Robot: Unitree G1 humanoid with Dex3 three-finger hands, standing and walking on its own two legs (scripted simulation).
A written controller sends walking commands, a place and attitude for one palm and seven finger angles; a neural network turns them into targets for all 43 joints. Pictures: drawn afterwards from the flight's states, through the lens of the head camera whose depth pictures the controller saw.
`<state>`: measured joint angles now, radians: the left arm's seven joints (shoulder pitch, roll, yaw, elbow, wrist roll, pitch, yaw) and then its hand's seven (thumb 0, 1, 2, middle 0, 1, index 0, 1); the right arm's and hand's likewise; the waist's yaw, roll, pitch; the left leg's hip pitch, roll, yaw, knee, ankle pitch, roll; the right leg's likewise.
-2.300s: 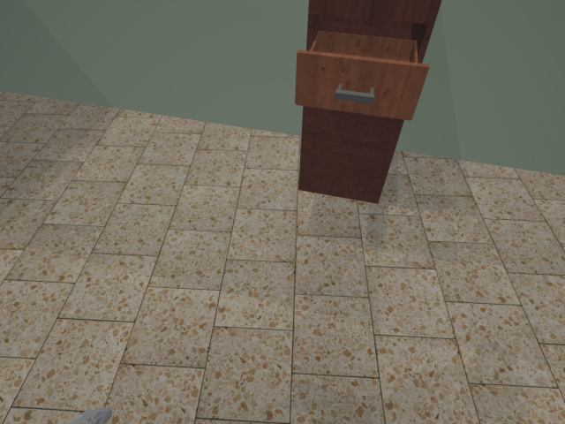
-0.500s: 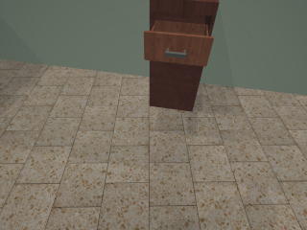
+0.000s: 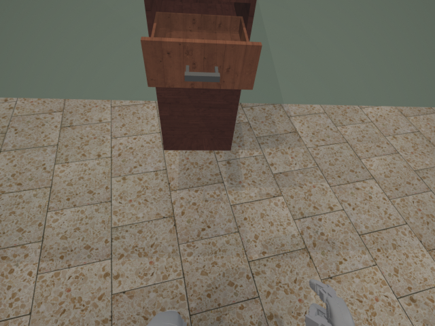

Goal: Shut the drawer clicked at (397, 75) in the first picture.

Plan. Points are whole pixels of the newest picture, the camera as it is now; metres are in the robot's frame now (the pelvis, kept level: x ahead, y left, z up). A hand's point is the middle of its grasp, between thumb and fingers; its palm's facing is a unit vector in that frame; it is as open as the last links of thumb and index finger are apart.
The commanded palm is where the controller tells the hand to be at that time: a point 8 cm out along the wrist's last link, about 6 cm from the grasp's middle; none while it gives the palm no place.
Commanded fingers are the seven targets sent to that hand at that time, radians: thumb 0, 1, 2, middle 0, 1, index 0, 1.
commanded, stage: walk to a spot facing it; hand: left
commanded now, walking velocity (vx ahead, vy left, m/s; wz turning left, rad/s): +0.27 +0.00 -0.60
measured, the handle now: (202, 73) +0.79 +0.15 +0.00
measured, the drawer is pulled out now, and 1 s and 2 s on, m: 0.30 0.30 0.30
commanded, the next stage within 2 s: turn to face it in 1.66 s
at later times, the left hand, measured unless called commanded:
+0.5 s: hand (184, 227) +0.34 +0.12 -0.13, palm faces -0.34 -0.90 -0.26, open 7.3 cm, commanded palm none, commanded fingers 0.00 0.90 0.90 -0.20 -0.30 -0.20 -0.30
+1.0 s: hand (167, 233) +0.33 +0.16 -0.15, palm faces -0.52 -0.83 -0.18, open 7.4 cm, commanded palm none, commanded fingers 0.00 0.90 0.90 -0.20 -0.30 -0.20 -0.30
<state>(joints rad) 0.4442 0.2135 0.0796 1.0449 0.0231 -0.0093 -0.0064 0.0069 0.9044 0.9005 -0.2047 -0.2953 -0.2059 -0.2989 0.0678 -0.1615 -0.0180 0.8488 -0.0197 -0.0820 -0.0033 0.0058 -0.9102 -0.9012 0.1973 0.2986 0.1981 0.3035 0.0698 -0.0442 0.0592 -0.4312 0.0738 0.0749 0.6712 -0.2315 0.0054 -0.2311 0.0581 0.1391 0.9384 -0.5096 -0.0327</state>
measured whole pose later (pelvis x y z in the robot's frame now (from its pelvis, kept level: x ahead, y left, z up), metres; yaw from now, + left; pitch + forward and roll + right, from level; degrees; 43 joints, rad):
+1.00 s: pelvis +0.17 +0.02 +0.02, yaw -35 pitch +0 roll -2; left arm 0.22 0.23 0.09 0.94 0.02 0.09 -0.03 0.01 0.91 0.90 -0.20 -0.29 -0.20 -0.30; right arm 0.25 -0.16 -0.03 0.90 -0.02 -0.01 -0.03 0.00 -0.92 -0.90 0.20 0.30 0.20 0.30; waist 0.00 -0.02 0.07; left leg -0.20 0.13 0.26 0.50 -0.28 0.01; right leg -0.45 -0.04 -0.04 0.99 -0.41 0.06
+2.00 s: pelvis +0.27 -0.10 +0.02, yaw -59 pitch +0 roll +0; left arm 0.10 0.20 0.04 0.97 0.03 0.01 0.01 0.00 0.91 0.90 -0.20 -0.29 -0.20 -0.30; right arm 0.40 -0.15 -0.03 1.07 -0.02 -0.02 -0.03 0.00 -0.92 -0.90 0.20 0.30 0.20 0.30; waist -0.07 -0.03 0.06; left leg -0.17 0.07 0.17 0.49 -0.32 0.01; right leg -0.32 -0.05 -0.07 0.58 -0.23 0.03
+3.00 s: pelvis +0.23 -0.11 +0.02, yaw -24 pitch +0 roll +2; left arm 0.27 0.17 0.03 0.89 0.03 0.01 0.02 0.01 0.90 0.90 -0.20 -0.30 -0.21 -0.30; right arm 0.15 -0.25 -0.09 0.91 -0.02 0.09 0.03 0.01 -0.91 -0.90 0.19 0.30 0.19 0.30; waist 0.01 0.01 0.09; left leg -0.48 0.03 0.02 1.02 -0.41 -0.08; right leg -0.21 -0.12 -0.19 0.51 -0.29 -0.01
